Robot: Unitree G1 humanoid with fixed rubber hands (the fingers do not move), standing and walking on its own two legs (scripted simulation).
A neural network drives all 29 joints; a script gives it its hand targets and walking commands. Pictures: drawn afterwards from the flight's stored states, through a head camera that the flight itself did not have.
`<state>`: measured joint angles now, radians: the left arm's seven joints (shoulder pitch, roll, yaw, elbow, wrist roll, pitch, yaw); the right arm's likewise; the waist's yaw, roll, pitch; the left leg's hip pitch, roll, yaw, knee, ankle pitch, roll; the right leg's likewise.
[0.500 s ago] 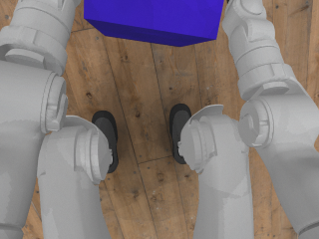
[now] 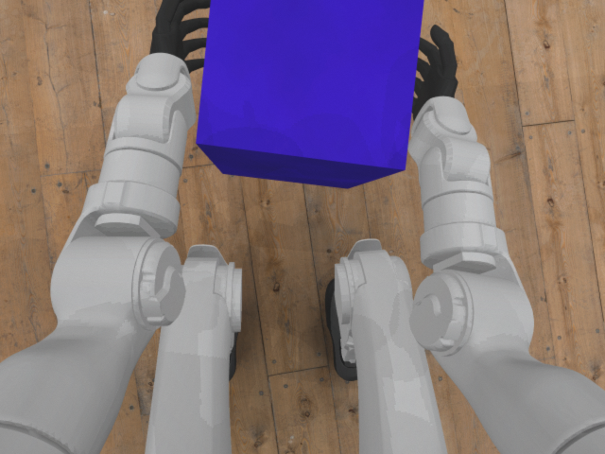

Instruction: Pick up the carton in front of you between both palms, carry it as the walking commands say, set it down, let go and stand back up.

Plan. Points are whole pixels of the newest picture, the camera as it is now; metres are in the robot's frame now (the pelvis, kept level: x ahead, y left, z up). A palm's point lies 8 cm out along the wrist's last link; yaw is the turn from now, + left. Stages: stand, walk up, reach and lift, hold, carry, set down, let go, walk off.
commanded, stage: reach and lift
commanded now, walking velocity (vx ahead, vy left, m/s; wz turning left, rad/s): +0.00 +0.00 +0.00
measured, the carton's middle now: (301, 97) +0.52 -0.02 -0.15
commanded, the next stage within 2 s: none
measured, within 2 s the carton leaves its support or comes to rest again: neither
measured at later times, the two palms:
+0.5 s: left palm (115, 19) +0.49 +0.13 +0.07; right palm (521, 70) +0.46 -0.17 +0.07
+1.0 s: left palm out of the picture +0.44 +0.14 +0.23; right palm out of the picture +0.42 -0.16 +0.23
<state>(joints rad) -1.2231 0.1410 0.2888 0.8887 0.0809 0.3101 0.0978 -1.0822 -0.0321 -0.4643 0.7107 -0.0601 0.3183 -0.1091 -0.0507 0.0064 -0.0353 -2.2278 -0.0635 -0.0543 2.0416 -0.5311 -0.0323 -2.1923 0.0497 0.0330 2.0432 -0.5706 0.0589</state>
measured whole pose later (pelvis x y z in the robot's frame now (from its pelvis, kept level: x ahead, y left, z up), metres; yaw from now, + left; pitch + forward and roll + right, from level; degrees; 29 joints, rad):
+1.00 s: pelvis +0.06 +0.00 +0.26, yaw +0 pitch +26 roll +0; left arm -0.56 -0.11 0.37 0.60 0.22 0.35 0.05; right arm -0.52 0.12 -0.39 0.54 -0.21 0.37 -0.02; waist -0.03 0.01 -0.22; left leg -1.17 -0.04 -0.06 1.14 -0.42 -0.01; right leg -1.15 0.03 0.06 1.14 -0.44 0.03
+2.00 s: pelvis +0.09 +0.00 +0.36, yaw +1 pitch -5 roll +0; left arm -0.34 -0.17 0.32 0.36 0.31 0.61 -0.02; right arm -0.33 0.17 -0.30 0.36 -0.30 0.63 0.03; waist 0.00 0.00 0.04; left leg -0.16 -0.02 -0.07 0.45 -0.21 -0.01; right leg -0.15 0.02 0.07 0.45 -0.22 0.01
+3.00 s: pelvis +0.08 +0.00 +0.37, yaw +1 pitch -8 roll +0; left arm -0.29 -0.16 0.25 0.23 0.28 0.75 -0.01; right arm -0.29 0.16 -0.23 0.23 -0.27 0.76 0.02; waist 0.00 0.00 0.05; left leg -0.06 -0.02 -0.07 0.39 -0.18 -0.01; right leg -0.05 0.01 0.07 0.39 -0.20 0.01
